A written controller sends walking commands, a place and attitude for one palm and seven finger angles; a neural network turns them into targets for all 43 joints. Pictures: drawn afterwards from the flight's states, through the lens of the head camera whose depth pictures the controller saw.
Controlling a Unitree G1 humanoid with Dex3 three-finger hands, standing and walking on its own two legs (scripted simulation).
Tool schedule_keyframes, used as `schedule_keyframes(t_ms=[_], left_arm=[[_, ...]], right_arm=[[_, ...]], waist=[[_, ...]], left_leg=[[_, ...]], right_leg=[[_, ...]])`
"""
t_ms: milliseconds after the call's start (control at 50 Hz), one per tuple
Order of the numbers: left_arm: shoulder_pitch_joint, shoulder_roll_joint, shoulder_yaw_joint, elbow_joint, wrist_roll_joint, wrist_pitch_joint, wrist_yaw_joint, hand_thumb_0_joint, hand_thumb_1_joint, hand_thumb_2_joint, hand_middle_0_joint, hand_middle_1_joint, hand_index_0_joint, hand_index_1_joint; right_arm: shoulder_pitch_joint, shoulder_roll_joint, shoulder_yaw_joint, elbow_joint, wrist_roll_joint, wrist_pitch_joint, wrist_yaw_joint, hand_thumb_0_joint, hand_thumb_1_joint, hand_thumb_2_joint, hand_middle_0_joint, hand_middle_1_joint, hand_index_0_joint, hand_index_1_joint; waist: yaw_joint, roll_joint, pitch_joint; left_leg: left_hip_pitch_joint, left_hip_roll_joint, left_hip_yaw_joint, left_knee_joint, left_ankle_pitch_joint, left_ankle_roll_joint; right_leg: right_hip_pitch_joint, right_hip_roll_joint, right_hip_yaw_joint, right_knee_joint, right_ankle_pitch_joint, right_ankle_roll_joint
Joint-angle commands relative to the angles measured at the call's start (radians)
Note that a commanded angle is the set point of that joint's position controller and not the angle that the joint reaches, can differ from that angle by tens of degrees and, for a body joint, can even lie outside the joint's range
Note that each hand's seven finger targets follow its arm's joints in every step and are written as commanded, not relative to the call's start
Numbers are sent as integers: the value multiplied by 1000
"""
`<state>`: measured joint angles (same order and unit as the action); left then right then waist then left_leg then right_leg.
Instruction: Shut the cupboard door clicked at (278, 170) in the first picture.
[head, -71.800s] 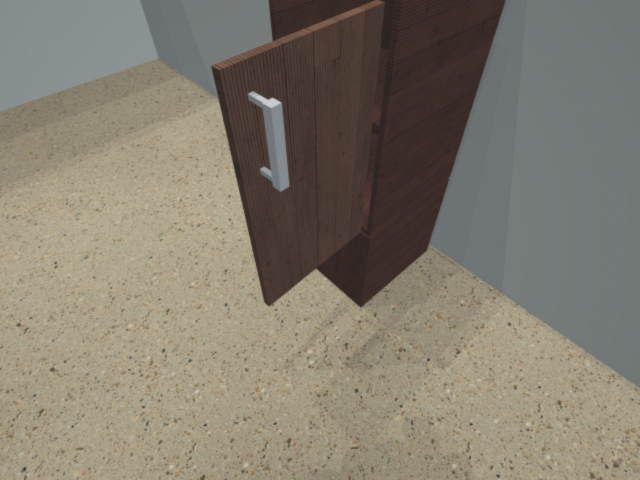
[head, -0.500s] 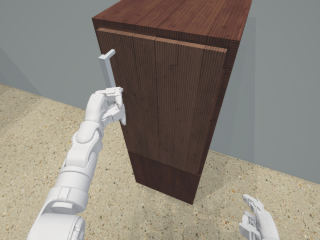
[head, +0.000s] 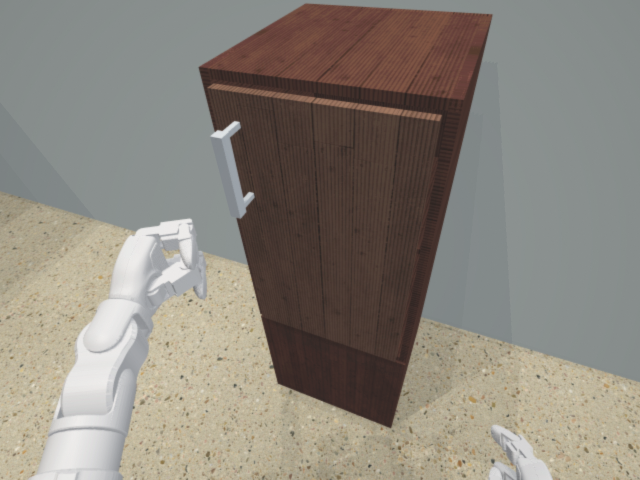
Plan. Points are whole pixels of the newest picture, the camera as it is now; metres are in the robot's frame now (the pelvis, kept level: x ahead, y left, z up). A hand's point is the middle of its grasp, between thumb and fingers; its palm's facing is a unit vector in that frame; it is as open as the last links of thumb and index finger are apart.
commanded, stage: draw the hand back to the body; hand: left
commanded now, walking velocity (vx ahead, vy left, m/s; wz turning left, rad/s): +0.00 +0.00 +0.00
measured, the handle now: (236, 171) +0.55 +0.18 +0.13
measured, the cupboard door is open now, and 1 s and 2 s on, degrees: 0 0 0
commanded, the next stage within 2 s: step back with the hand held close in 1.10 s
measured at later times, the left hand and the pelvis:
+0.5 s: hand (101, 312) +0.24 +0.24 +0.16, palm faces +0.34 -0.88 -0.33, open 4.5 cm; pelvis +0.01 +0.01 +0.01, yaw +0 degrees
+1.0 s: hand (59, 336) +0.21 +0.27 +0.16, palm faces +0.45 -0.80 -0.39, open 7.4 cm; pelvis +0.02 +0.01 +0.01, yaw +0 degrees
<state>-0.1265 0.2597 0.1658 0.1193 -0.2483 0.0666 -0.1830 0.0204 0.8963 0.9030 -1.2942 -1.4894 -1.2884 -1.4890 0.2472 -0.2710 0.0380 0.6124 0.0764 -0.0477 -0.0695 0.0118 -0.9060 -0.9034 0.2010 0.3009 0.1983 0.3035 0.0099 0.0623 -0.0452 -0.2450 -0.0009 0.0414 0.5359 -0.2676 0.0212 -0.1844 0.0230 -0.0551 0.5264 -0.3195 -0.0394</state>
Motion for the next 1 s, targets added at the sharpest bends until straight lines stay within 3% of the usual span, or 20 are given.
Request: schedule_keyframes(t_ms=[0,20,60,140,180,200,220,300,340,380,400,460,500,580,700,740,780,860,900,980], left_arm=[[-257,194,120,-260,-34,-37,-10,0,900,900,-1163,-1350,-1163,-1350],[-214,230,93,-343,81,-106,103,0,900,900,-1135,-1320,-1135,-1320],[-61,151,59,-311,100,-129,175,0,900,900,-1080,-1260,-1080,-1260],[-5,182,78,-411,130,-167,231,0,900,900,-970,-1140,-970,-1140],[-16,236,124,-426,144,-184,249,0,900,900,-915,-1080,-915,-1080],[-26,213,99,-469,145,-192,256,0,900,900,-887,-1050,-887,-1050],[-41,234,116,-483,156,-201,266,0,900,900,-860,-1020,-860,-1020],[33,199,89,-555,166,-215,281,0,900,900,-750,-900,-750,-900],[108,188,94,-544,169,-213,284,0,900,900,-695,-840,-695,-840],[192,215,138,-511,169,-210,283,0,900,900,-640,-780,-640,-780],[228,187,120,-532,162,-208,280,0,900,900,-613,-750,-613,-750],[319,225,184,-545,164,-210,277,0,900,900,-530,-660,-530,-660],[374,223,200,-578,158,-209,274,0,900,900,-475,-600,-475,-600],[430,296,290,-647,164,-217,278,0,900,900,-365,-480,-365,-480],[536,288,310,-730,163,-216,294,0,900,900,-200,-300,-200,-300],[505,244,263,-703,168,-208,294,0,900,900,-200,-300,-200,-300],[471,251,262,-670,173,-202,296,0,900,900,-200,-300,-200,-300],[451,252,262,-651,174,-199,301,0,900,900,-200,-300,-200,-300],[454,262,269,-698,174,-206,304,0,900,900,-200,-300,-200,-300],[497,301,309,-715,173,-204,305,0,900,900,-200,-300,-200,-300]], right_arm=[[-184,-95,-28,-190,1,-85,-13,0,-900,-900,200,300,200,300],[-194,-63,-28,-181,-22,-83,-16,0,-900,-900,200,300,200,300],[-188,-63,-25,-171,-30,-74,-7,0,-900,-900,200,300,200,300],[-194,-63,-36,-172,-39,-53,-5,0,-900,-900,200,300,200,300],[-200,-72,-38,-161,-44,-51,-9,0,-900,-900,200,300,200,300],[-205,-60,-38,-163,-44,-50,-11,0,-900,-900,200,300,200,300],[-204,-62,-34,-158,-46,-54,-11,0,-900,-900,200,300,200,300],[-203,-59,-38,-149,-52,-67,-13,0,-900,-900,200,300,200,300],[-202,-60,-36,-146,-55,-67,-8,0,-900,-900,200,300,200,300],[-204,-71,-42,-143,-57,-64,-6,0,-900,-900,200,300,200,300],[-201,-62,-43,-151,-56,-57,-4,0,-900,-900,200,300,200,300],[-201,-68,-46,-151,-57,-44,3,0,-900,-900,200,300,200,300],[-196,-60,-50,-156,-57,-39,7,0,-900,-900,200,300,200,300],[-198,-64,-56,-159,-60,-41,8,0,-900,-900,200,300,200,300],[-178,-55,-61,-160,-59,-58,5,0,-900,-900,200,300,200,300],[-176,-60,-61,-155,-60,-57,6,0,-900,-900,200,300,200,300],[-173,-73,-65,-145,-61,-61,2,0,-900,-900,200,300,200,300],[-172,-73,-66,-146,-61,-52,-5,0,-900,-900,200,300,200,300],[-170,-67,-68,-148,-63,-54,-7,0,-900,-900,200,300,200,300],[-181,-64,-60,-148,-66,-58,-4,0,-900,-900,200,300,200,300]], waist=[[17,-60,-161],[24,-23,-43],[22,-50,-22],[18,-65,-63],[21,-75,-54],[13,-8,-62],[16,2,-66],[15,58,-79],[22,35,-64],[34,-47,-35],[31,-54,-26],[46,-77,-21],[48,-35,-26],[60,-3,-36],[55,37,-48],[42,2,-7],[36,-35,31],[41,-54,4],[46,-6,-56],[62,11,-64]], left_leg=[[130,-10,-44,-77,132,25],[111,-7,-41,-109,114,19],[110,1,-53,-129,86,13],[154,10,-39,-158,97,18],[175,8,-30,-162,87,23],[181,8,-33,-176,70,20],[196,6,-35,-180,68,19],[238,12,-49,-197,114,13],[237,14,-55,-202,136,10],[226,16,-53,-205,153,14],[211,17,-53,-204,170,13],[200,18,-51,-198,205,11],[189,18,-51,-194,245,8],[199,18,-43,-173,287,9],[213,23,-47,-156,360,1],[209,24,-48,-160,341,3],[206,24,-47,-162,310,9],[203,18,-48,-172,270,13],[223,18,-50,-167,315,11],[216,15,-45,-151,357,9]], right_leg=[[-28,-15,36,-115,217,29],[-67,-37,71,-179,180,27],[-56,-36,55,-182,138,26],[5,-34,62,-203,137,28],[-9,-31,67,-243,109,32],[13,-37,71,-237,85,27],[5,-33,65,-245,82,25],[40,-24,52,-229,142,17],[43,-19,46,-226,162,15],[36,-13,43,-242,173,20],[60,-19,43,-226,192,19],[62,-17,38,-219,225,21],[94,-24,40,-206,263,19],[85,-22,43,-212,304,22],[91,-26,38,-193,342,22],[57,-23,33,-198,321,24],[20,-21,32,-215,299,27],[38,-25,32,-208,266,27],[81,-30,36,-193,304,24],[97,-27,43,-200,359,23]])
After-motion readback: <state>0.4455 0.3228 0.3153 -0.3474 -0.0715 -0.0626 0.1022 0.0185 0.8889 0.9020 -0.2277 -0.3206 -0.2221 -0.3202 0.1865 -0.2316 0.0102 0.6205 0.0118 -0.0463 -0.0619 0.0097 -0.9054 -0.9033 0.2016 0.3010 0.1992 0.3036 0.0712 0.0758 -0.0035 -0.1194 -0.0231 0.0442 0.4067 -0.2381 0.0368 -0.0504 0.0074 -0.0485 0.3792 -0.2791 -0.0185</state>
